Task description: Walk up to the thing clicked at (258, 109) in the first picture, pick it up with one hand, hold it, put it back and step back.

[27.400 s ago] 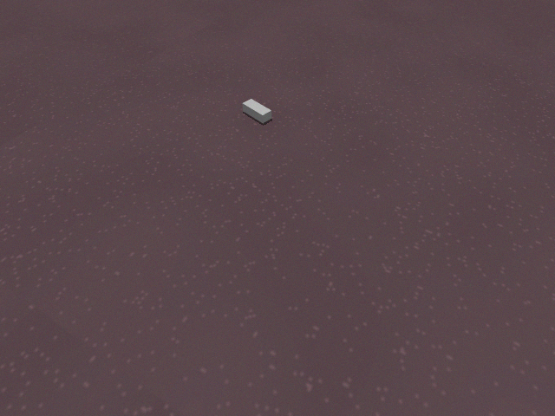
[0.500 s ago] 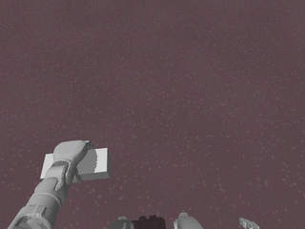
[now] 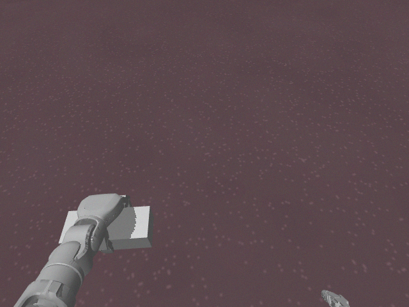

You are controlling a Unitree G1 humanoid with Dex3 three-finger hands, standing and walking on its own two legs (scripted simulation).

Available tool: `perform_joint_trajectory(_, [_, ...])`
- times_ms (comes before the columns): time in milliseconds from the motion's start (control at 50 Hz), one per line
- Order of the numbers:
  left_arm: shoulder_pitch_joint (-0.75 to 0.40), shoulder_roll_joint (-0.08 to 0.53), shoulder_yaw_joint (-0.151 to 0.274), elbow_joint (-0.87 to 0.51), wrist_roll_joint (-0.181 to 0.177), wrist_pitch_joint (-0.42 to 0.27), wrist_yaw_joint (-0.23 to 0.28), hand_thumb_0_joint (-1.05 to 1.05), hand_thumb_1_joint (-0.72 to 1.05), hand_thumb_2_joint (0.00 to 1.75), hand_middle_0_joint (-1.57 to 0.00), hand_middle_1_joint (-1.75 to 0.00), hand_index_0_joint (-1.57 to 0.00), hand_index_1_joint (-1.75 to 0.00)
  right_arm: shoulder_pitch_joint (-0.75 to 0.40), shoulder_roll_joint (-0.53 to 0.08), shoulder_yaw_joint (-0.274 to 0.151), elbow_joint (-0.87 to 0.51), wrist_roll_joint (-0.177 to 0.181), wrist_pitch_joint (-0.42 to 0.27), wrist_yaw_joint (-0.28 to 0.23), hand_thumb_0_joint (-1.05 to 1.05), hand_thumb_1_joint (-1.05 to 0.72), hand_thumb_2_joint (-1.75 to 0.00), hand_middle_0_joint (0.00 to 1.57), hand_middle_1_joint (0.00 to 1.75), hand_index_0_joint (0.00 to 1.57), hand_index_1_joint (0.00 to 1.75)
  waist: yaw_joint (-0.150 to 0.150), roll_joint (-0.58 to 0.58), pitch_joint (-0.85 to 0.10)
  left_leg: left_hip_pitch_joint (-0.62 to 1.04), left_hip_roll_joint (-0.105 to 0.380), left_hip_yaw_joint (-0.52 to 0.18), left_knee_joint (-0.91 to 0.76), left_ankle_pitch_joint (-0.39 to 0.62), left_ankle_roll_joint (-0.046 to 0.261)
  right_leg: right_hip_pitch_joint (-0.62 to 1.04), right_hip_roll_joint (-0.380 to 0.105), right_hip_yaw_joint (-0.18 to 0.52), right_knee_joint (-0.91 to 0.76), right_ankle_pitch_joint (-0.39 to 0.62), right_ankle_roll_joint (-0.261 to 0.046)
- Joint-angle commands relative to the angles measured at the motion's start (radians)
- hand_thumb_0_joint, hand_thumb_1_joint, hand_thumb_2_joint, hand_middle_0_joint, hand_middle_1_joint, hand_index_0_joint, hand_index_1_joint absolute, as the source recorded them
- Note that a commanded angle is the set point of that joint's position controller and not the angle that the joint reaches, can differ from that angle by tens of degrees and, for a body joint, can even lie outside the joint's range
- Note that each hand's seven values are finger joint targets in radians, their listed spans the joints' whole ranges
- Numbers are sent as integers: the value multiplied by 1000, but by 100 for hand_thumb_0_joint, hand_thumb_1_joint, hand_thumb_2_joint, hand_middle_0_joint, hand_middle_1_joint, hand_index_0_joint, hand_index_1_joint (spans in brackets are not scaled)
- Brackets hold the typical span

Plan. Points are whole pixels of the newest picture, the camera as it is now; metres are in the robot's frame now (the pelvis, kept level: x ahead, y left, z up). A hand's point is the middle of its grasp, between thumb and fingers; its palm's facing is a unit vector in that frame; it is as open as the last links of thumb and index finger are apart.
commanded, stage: hold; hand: left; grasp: from above
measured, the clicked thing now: (110, 229) +0.32 +0.23 -0.08
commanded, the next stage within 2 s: crouch in 1.68 s
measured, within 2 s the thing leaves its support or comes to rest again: neither
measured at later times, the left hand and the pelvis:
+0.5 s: hand (105, 230) +0.29 +0.22 -0.03, palm faces -0.47 -0.03 -0.88, open 10.5 cm; pelvis -0.01 +0.00 +0.01, yaw +0 degrees
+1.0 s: hand (102, 230) +0.29 +0.21 -0.01, palm faces -0.45 -0.02 -0.89, open 10.5 cm; pelvis -0.01 +0.00 +0.02, yaw -1 degrees
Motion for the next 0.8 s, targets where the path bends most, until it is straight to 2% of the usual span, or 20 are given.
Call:
perform_joint_trajectory(0, [-316,187,70,-202,-8,0,19,0,60,89,-95,-75,-96,-74,-22,-137,-46,-114,5,-24,-15,0,-90,-90,20,30,20,30,-5,-13,-255,185,-41,3,-101,299,11,120,46,-16,-115,264,-30])
perform_joint_trajectory(40, [-282,209,85,-187,-15,2,10,0,60,87,-95,-74,-96,-73,-28,-145,-50,-118,7,-22,-16,0,-90,-90,20,30,20,30,5,-22,-255,192,-41,7,-113,307,12,141,45,-20,-122,269,-30])
perform_joint_trajectory(80, [-307,219,85,-241,-13,-5,-3,0,60,87,-95,-73,-96,-73,-38,-141,-50,-129,10,-18,-18,0,-90,-90,20,30,20,30,16,3,-272,215,-41,8,-123,326,11,151,45,-20,-125,283,-32])
perform_joint_trajectory(120, [-280,199,77,-214,-12,-1,-7,0,59,88,-95,-74,-95,-73,-37,-140,-47,-126,8,-15,-18,0,-90,-90,20,30,20,30,6,-16,-249,222,-37,6,-133,327,11,155,49,-23,-132,277,-34])
perform_joint_trajectory(140, [-309,197,72,-259,-18,-3,-8,0,63,87,-96,-75,-97,-74,-45,-139,-46,-133,10,-15,-18,0,-90,-90,20,30,20,30,11,-1,-252,227,-36,3,-142,323,9,154,50,-23,-136,273,-34])
perform_joint_trajectory(260, [-303,212,79,-265,-18,1,-22,0,61,87,-95,-75,-96,-73,-66,-138,-42,-143,14,-11,-22,0,-90,-90,20,30,20,30,25,-9,-240,248,-37,10,-169,314,12,183,47,-19,-165,262,-34])
perform_joint_trajectory(280, [-294,199,71,-259,-21,1,-22,0,60,89,-95,-75,-96,-74,-69,-138,-40,-143,13,-10,-22,0,-89,-90,20,30,20,30,12,-21,-233,248,-38,12,-169,308,15,180,47,-17,-172,262,-30])
perform_joint_trajectory(360, [-278,201,74,-246,-25,0,-27,0,61,89,-97,-74,-97,-74,-81,-137,-36,-150,15,-9,-23,0,-90,-90,20,30,20,30,21,-37,-198,247,-39,12,-194,269,17,187,44,-18,-195,223,-31])
perform_joint_trajectory(380, [-306,214,79,-291,-26,-4,-28,0,62,87,-96,-75,-97,-74,-90,-136,-36,-151,14,-8,-24,0,-90,-90,20,30,20,30,25,-19,-217,258,-41,14,-196,267,18,187,43,-16,-202,222,-29])
perform_joint_trajectory(400, [-281,207,74,-249,-24,-1,-29,0,61,89,-96,-75,-97,-74,-87,-138,-34,-150,14,-7,-24,0,-90,-90,20,30,20,30,13,-29,-202,254,-39,15,-200,255,19,185,44,-16,-206,211,-29])
perform_joint_trajectory(420, [-288,206,73,-269,-29,-5,-32,0,62,87,-96,-76,-97,-75,-98,-133,-31,-154,14,-7,-25,0,-90,-90,20,30,20,30,23,-27,-191,253,-40,14,-209,241,19,188,42,-17,-212,197,-29])
perform_joint_trajectory(480, [-280,222,91,-277,-34,-10,-33,0,62,88,-96,-76,-97,-75,-103,-137,-32,-153,15,-6,-27,0,-90,-90,20,30,20,30,23,-19,-204,267,-42,17,-216,241,20,197,41,-15,-218,197,-29])
perform_joint_trajectory(500, [-289,207,75,-283,-31,-11,-35,0,61,89,-96,-76,-97,-75,-104,-131,-28,-155,14,-6,-28,0,-90,-90,20,30,20,30,20,-24,-204,269,-40,14,-217,241,19,200,43,-15,-218,195,-29])
perform_joint_trajectory(560, [-275,211,80,-288,-28,-12,-32,0,62,89,-97,-75,-98,-75,-113,-134,-30,-159,16,-5,-29,0,-90,-90,20,30,20,30,29,-31,-203,277,-43,18,-225,247,21,212,40,-15,-229,199,-29])
perform_joint_trajectory(580, [-300,228,96,-314,-31,-13,-29,0,61,90,-96,-76,-97,-75,-118,-132,-30,-160,17,-4,-30,0,-90,-90,20,30,20,30,34,-11,-216,289,-45,21,-228,251,19,219,38,-13,-232,202,-29])
perform_joint_trajectory(640, [-282,204,76,-302,-26,-8,-29,0,60,91,-96,-76,-97,-75,-124,-130,-27,-156,16,-3,-30,0,-90,-90,20,30,20,30,26,-27,-194,293,-43,20,-232,245,19,212,40,-14,-240,196,-28])
perform_joint_trajectory(680, [-276,223,90,-291,-27,-4,-29,0,62,90,-96,-77,-98,-76,-130,-132,-27,-154,17,-3,-31,0,-90,-90,20,30,20,30,33,-23,-179,283,-43,21,-243,225,18,212,40,-16,-249,174,-29])
perform_joint_trajectory(720, [-274,208,77,-309,-33,-5,-37,0,60,89,-96,-76,-97,-75,-135,-131,-25,-160,18,-3,-30,0,-90,-90,20,30,20,30,31,-27,-178,289,-42,18,-251,211,19,218,40,-15,-254,161,-29])
perform_joint_trajectory(760, [-276,231,93,-315,-31,-5,-44,0,60,89,-95,-77,-96,-76,-144,-131,-25,-161,18,-2,-32,0,-90,-90,20,30,20,30,38,-16,-183,297,-43,22,-254,218,19,226,38,-14,-260,165,-29])
perform_joint_trajectory(780, [-273,208,74,-316,-29,-5,-50,0,59,90,-95,-76,-95,-76,-144,-127,-23,-162,19,-2,-32,0,-90,-90,20,30,20,30,29,-30,-189,304,-42,19,-253,229,21,227,39,-14,-256,177,-28])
